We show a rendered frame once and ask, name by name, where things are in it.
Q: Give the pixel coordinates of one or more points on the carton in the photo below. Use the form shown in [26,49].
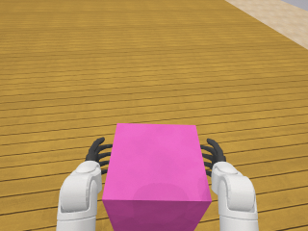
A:
[156,178]

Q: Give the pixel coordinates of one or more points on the robot left hand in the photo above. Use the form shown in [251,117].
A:
[94,156]

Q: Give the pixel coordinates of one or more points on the robot right forearm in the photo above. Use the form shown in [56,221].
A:
[237,205]

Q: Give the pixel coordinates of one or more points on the robot right hand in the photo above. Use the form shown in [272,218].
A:
[217,153]

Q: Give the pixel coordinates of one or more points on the robot left forearm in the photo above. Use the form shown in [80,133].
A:
[77,207]

